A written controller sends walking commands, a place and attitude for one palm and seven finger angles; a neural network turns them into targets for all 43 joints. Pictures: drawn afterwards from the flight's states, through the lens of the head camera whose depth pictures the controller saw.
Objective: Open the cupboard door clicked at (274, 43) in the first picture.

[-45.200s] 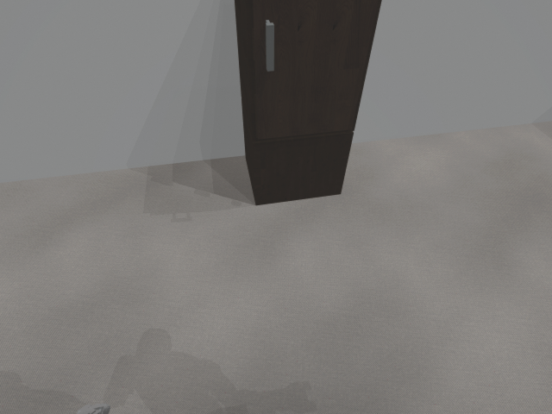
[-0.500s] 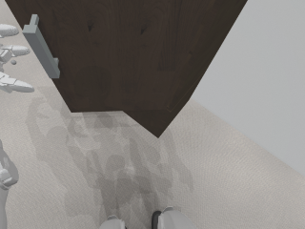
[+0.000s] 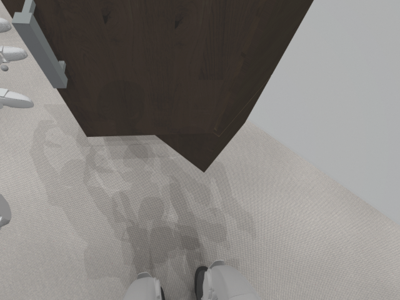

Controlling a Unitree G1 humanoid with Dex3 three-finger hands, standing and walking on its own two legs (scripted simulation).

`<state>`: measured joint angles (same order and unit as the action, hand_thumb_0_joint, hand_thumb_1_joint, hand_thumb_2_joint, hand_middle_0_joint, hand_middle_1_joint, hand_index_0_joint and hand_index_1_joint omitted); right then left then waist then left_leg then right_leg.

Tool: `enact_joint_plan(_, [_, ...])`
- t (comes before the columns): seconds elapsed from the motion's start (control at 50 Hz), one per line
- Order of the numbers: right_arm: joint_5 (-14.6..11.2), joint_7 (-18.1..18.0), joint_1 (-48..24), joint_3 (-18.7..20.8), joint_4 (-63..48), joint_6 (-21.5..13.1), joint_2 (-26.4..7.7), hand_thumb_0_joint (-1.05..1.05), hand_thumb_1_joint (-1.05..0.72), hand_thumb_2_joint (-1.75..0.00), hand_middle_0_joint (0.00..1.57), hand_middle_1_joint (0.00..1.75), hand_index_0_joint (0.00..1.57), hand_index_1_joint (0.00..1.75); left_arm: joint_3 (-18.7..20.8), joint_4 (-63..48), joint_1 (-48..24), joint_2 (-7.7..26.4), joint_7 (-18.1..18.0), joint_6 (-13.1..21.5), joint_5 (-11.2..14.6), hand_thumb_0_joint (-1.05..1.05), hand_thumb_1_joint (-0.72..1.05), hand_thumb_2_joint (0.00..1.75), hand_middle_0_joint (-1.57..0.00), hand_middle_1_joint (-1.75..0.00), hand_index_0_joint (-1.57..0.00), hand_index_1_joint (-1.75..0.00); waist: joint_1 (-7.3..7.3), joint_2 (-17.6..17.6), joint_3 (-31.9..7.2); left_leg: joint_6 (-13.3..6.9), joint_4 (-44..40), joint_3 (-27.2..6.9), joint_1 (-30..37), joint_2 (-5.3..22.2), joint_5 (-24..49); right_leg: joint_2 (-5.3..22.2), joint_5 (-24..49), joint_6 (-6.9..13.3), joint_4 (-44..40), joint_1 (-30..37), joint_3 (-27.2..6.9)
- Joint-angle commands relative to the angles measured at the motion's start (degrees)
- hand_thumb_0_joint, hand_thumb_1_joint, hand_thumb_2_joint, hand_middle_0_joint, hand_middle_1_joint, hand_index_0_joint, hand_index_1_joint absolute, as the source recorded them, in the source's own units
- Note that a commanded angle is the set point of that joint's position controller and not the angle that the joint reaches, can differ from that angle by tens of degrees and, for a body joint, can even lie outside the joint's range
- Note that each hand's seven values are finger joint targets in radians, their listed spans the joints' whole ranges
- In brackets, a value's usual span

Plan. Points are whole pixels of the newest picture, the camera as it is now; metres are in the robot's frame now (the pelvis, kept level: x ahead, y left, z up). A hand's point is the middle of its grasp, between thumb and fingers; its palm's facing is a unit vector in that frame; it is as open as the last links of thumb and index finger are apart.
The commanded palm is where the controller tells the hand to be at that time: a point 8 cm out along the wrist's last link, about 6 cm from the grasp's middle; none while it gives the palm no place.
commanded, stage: move the hooked fingers beside the handle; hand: left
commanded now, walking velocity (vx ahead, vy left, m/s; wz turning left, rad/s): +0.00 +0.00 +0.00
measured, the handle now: (46, 47) +0.57 +0.24 +0.09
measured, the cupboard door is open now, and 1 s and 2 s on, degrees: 43 43 43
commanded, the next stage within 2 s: slide the fingers in behind the handle in 0.14 s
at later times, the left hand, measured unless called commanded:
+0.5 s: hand (10, 64) +0.53 +0.28 +0.09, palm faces -0.01 -1.00 -0.01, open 13.9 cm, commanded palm +0.51 +0.31 +0.09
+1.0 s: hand (19, 69) +0.52 +0.27 +0.09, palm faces +0.05 -1.00 +0.00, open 14.7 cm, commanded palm +0.50 +0.28 +0.09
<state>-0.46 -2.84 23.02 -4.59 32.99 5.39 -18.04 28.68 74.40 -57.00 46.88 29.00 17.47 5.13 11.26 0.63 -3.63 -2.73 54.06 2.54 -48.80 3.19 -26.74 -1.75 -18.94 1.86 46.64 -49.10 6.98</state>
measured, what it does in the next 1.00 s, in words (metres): stands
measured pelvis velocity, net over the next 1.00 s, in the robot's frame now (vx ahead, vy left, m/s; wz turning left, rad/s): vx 0.02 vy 0.01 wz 0.02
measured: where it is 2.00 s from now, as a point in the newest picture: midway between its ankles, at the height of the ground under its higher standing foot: outside the picture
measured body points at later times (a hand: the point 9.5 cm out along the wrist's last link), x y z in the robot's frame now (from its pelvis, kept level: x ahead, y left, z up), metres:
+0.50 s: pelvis +0.01 +0.01 +0.00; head +0.16 +0.05 +0.42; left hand +0.52 +0.34 +0.10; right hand -0.03 -0.26 -0.09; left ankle -0.02 +0.08 -0.69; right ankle +0.03 -0.11 -0.69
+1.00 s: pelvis +0.02 +0.01 +0.00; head +0.15 +0.05 +0.43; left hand +0.51 +0.32 +0.10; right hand +0.02 -0.25 -0.10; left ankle -0.02 +0.08 -0.69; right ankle +0.03 -0.11 -0.69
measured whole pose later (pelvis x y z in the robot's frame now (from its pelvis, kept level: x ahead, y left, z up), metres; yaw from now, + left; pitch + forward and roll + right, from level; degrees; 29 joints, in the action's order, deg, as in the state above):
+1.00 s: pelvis +0.02 +0.01 +0.00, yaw +1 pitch +21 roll -5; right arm 0.8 -0.6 23.7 -3.0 35.9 5.6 -15.9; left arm 22.6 68.6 -53.8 36.5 20.6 18.3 8.1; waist 9.1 1.4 -5.4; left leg -3.2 53.4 1.3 -47.0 1.9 -27.8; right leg -1.0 -20.2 0.8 45.4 -46.4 7.5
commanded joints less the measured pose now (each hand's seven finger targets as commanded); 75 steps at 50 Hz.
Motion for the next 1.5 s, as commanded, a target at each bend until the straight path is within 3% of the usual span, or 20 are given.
enact_joint_plan(0.0, [0.2,-0.7,12.5,4.0,-1.6,-0.7,-11.0,0.0,-0.9,-0.9,0.2,0.3,0.2,0.3,2.3,-13.0,-24.4,19.1,0.8,3.7,1.5,0.0,-0.5,0.3,-0.3,-1.2,-0.3,-1.2,0.44,11.2,-29.0,0.9,-5.0,-5.5,15.7,-1.1,26.2,-1.2,17.0,-0.5,-2.2,15.1,-5.9])
enact_joint_plan(0.14, [0.2,-0.9,13.4,3.7,-1.7,-0.8,-11.3,0.0,-0.9,-0.9,0.2,0.3,0.2,0.3,4.1,-11.0,-23.6,23.1,1.0,2.2,0.5,0.0,-0.5,0.3,-0.3,-1.2,-0.3,-1.2,0.23,10.9,-27.4,0.4,-4.9,-5.1,11.8,-1.2,23.6,-1.3,15.3,-0.6,-2.3,15.2,-6.1])
enact_joint_plan(0.18, [0.4,-0.8,13.8,3.8,-1.8,-0.6,-11.1,0.0,-0.9,-0.9,0.2,0.3,0.2,0.3,3.2,-13.5,-24.7,21.3,0.8,3.0,0.5,0.0,-0.5,0.3,-0.3,-1.2,-0.3,-1.2,0.09,14.3,-28.8,1.0,-4.9,-5.7,15.8,-1.0,26.6,-1.5,15.7,-0.2,-1.7,12.9,-5.3])
enact_joint_plan(0.22, [0.7,-0.5,14.5,4.3,-1.1,-0.5,-11.5,0.0,-0.9,-0.9,0.2,0.3,0.2,0.3,4.4,-13.7,-23.8,22.1,0.6,3.0,0.8,0.0,-0.5,0.3,-0.3,-1.2,-0.3,-1.2,0.32,13.7,-30.3,1.4,-4.6,-6.4,18.5,-0.4,29.3,-1.6,15.9,-0.5,-1.8,11.4,-4.9])
enact_joint_plan(0.28, [0.6,-0.2,14.6,4.1,-1.2,-0.3,-11.2,0.0,-0.9,-0.9,0.2,0.3,0.2,0.3,1.7,-12.7,-22.9,17.1,1.0,2.5,1.8,0.0,-0.5,0.3,-0.3,-1.2,-0.3,-1.2,0.95,12.6,-28.2,1.3,-4.9,-6.4,18.4,-0.4,30.0,-1.9,16.4,-0.3,-2.0,10.5,-4.5])
enact_joint_plan(0.4, [1.0,0.3,15.3,4.7,-0.9,0.1,-11.1,0.0,-0.9,-0.9,0.2,0.3,0.2,0.3,2.9,-14.8,-21.7,17.5,-0.9,2.4,1.2,0.0,-0.5,0.3,-0.3,-1.2,-0.3,-1.2,0.07,13.5,-29.7,2.4,-4.9,-7.3,22.5,0.1,35.2,-2.0,16.7,-0.4,-1.9,9.0,-3.8])
enact_joint_plan(0.48, [1.0,0.6,15.0,4.8,-0.9,0.3,-10.8,0.0,-0.9,-0.9,0.2,0.3,0.2,0.3,-0.4,-17.4,-23.5,11.9,-1.5,2.7,1.9,0.0,-0.5,0.3,-0.3,-1.2,-0.3,-1.2,0.96,15.1,-28.7,2.9,-4.9,-7.8,25.4,0.3,37.8,-2.1,16.5,-0.2,-2.1,6.8,-3.4])
enact_joint_plan(0.5, [1.1,0.7,15.3,5.0,-0.5,0.5,-10.9,0.0,-0.9,-0.9,0.2,0.3,0.2,0.3,1.3,-17.6,-22.9,13.9,-1.8,2.9,1.8,0.0,-0.5,0.3,-0.3,-1.2,-0.3,-1.2,0.22,15.3,-30.7,3.4,-4.8,-8.1,26.7,0.5,39.7,-2.1,17.1,-0.3,-2.0,7.3,-3.3])
enact_joint_plan(0.56, [1.1,0.9,14.6,5.0,-0.4,0.6,-10.4,0.0,-0.9,-0.9,0.2,0.3,0.2,0.3,-1.8,-16.6,-22.0,9.3,-2.2,2.6,1.9,0.0,-0.5,0.3,-0.3,-1.2,-0.3,-1.2,0.87,13.9,-26.9,3.4,-5.1,-8.2,26.1,0.6,39.0,-2.1,15.9,-0.5,-2.5,5.8,-3.1])
enact_joint_plan(0.7, [1.4,1.5,14.0,5.7,0.5,0.6,-9.8,0.0,-0.9,-0.9,0.2,0.3,0.2,0.3,-4.4,-21.1,-22.6,3.6,-4.0,4.0,2.7,0.0,-0.5,0.3,-0.3,-1.2,-0.3,-1.2,0.44,16.0,-29.5,4.9,-5.0,-9.9,32.7,1.3,46.6,-2.1,16.5,-0.2,-2.3,4.1,-2.5])
enact_joint_plan(0.8, [1.4,1.7,13.3,5.9,0.9,0.4,-9.5,0.0,-0.9,-0.9,0.2,0.3,0.2,0.3,-5.6,-21.6,-22.1,0.8,-5.1,4.5,3.0,0.0,-0.5,0.3,-0.3,-1.2,-0.3,-1.2,0.5,14.5,-29.3,4.6,-5.1,-9.4,31.8,0.9,45.9,-2.1,17.8,-0.2,-2.6,5.9,-2.8])
enact_joint_plan(0.88, [1.2,1.5,12.6,5.5,1.2,-0.1,-9.4,0.0,-0.9,-0.9,0.2,0.3,0.2,0.3,-7.0,-19.5,-24.0,-0.4,-5.8,4.7,2.6,0.0,-0.5,0.3,-0.3,-1.2,-0.3,-1.2,1.44,12.5,-25.3,3.7,-5.5,-8.9,27.8,0.2,40.1,-1.9,16.8,0.0,-2.7,6.4,-2.9])
enact_joint_plan(1.02, [1.5,1.8,12.5,6.0,2.0,-0.9,-9.1,0.0,-0.9,-0.9,0.2,0.3,0.2,0.3,-8.5,-21.9,-24.3,-3.3,-5.8,5.7,3.1,0.0,-0.5,0.3,-0.3,-1.2,-0.3,-1.2,0.88,14.2,-30.9,4.3,-4.8,-9.3,31.8,0.2,43.2,-1.8,18.1,0.0,-2.3,7.0,-3.0])
enact_joint_plan(1.08, [1.3,1.8,11.9,5.9,2.0,-1.2,-8.7,0.0,-0.9,-0.9,0.2,0.3,0.2,0.3,-11.0,-22.0,-24.1,-6.7,-5.5,5.8,3.8,0.0,-0.5,0.3,-0.3,-1.2,-0.3,-1.2,1.71,13.4,-28.9,3.6,-4.8,-8.7,30.3,-0.1,42.2,-1.9,19.2,0.1,-2.6,7.5,-3.1])
enact_joint_plan(1.16, [1.1,1.6,11.4,5.5,2.1,-1.3,-9.1,0.0,-0.9,-0.9,0.2,0.3,0.2,0.3,-6.9,-17.7,-24.6,-2.4,-6.9,4.8,3.8,0.0,-0.5,0.3,-0.3,-1.2,-0.3,-1.2,1.52,8.2,-25.4,2.1,-5.8,-7.7,22.7,-0.9,31.5,-1.6,17.2,-0.1,-2.8,10.4,-3.7])
enact_joint_plan(1.2, [1.2,1.5,11.4,5.3,1.3,-1.5,-9.0,0.0,-0.9,-0.9,0.2,0.3,0.2,0.3,-3.3,-19.9,-25.3,2.3,-8.4,5.6,2.9,0.0,-0.5,0.3,-0.3,-1.2,-0.3,-1.2,-0.16,12.2,-29.6,2.4,-5.4,-7.4,23.2,-1.2,33.6,-1.2,18.8,0.1,-1.6,12.1,-4.1])
enact_joint_plan(1.26, [1.2,1.9,11.3,5.0,0.2,-1.6,-8.5,0.0,-0.9,-0.9,0.2,0.3,0.2,0.3,-3.3,-17.3,-22.5,2.4,-10.5,5.4,1.1,0.0,-0.5,0.3,-0.3,-1.2,-0.3,-1.2,-0.48,8.4,-26.5,1.8,-5.6,-6.5,18.5,-1.4,30.4,-1.2,19.1,-0.2,-1.5,14.1,-4.5])
enact_joint_plan(1.36, [0.9,2.2,10.9,5.3,-1.3,-1.8,-8.2,0.0,-0.9,-0.9,0.2,0.3,0.2,0.3,-4.2,-20.5,-21.5,1.5,-10.8,6.9,0.3,0.0,-0.5,0.3,-0.3,-1.2,-0.3,-1.2,-1.18,10.3,-30.0,1.5,-5.8,-5.4,19.4,-1.6,30.1,-1.1,21.0,-0.3,-1.5,17.0,-5.4])
enact_joint_plan(1.42, [0.5,1.8,11.2,5.4,-0.9,-1.8,-8.6,0.0,-0.9,-0.9,0.2,0.3,0.2,0.3,-3.8,-17.1,-20.9,0.5,-10.3,5.8,2.1,0.0,-0.5,0.3,-0.3,-1.2,-0.3,-1.2,-0.03,5.2,-27.2,0.8,-6.5,-5.1,16.2,-1.7,25.4,-1.2,19.4,-0.6,-2.5,17.5,-5.5])
enact_joint_plan(1.48, [0.7,1.7,11.5,5.3,-0.7,-2.4,-8.6,0.0,-0.9,-0.9,0.2,0.3,0.2,0.3,-4.7,-19.4,-24.5,0.8,-10.5,6.2,1.2,0.0,-0.5,0.3,-0.3,-1.2,-0.3,-1.2,0.11,9.6,-27.4,0.7,-6.6,-5.0,17.2,-1.9,24.1,-1.0,17.8,-0.3,-2.4,16.2,-5.8])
